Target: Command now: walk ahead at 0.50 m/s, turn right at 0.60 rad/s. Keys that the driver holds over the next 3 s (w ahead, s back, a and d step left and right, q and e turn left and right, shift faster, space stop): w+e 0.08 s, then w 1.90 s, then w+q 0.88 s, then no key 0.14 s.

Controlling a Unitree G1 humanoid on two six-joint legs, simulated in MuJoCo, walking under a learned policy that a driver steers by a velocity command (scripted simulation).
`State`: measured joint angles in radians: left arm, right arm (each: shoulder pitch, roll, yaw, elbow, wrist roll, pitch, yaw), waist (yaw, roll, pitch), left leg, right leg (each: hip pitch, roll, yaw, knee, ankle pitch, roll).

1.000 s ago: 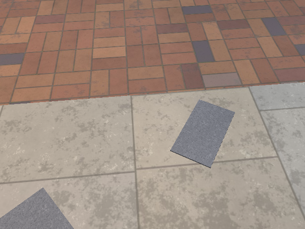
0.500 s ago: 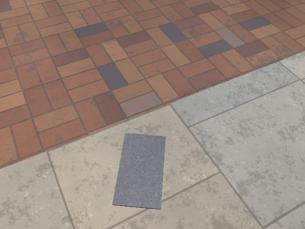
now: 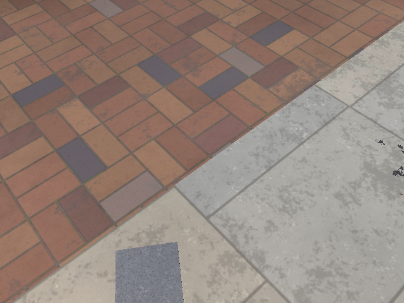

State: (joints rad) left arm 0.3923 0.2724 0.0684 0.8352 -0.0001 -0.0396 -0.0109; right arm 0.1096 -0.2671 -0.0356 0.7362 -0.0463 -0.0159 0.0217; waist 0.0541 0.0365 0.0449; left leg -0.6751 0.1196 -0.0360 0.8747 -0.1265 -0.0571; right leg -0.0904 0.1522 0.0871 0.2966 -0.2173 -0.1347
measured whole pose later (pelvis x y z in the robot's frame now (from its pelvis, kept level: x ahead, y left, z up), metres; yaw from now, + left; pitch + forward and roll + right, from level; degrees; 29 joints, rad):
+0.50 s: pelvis +0.28 +0.04 +0.00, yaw -9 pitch +1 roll +1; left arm 0.19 0.28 0.04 0.79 0.04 -0.02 -0.04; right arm 0.39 -0.24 -0.04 0.89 -0.01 -0.08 0.02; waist -0.03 -0.05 0.03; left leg -0.10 -0.06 0.06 0.27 -0.19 0.06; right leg -0.58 -0.04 0.04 0.94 -0.21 -0.03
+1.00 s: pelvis +0.53 -0.06 +0.00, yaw -9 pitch +0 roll +0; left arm 0.39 0.23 0.04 0.94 0.01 -0.08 -0.01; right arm 0.21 -0.27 -0.05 0.87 -0.04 -0.02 0.04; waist 0.02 0.05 0.02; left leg -0.59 0.10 0.01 0.95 -0.17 0.02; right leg -0.07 0.08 -0.08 0.24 -0.18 -0.10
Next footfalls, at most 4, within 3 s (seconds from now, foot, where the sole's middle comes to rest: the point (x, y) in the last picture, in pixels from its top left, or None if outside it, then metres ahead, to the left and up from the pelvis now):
0.20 left None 0.31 0.12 -0.78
0.72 right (268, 282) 0.53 -0.12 -0.78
1.26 left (229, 195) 0.86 0.01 -0.78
1.80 right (285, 144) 1.12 -0.23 -0.78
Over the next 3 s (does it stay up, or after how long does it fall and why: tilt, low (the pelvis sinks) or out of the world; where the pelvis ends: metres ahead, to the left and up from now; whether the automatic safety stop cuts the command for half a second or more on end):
stays up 1.62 -0.13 -0.02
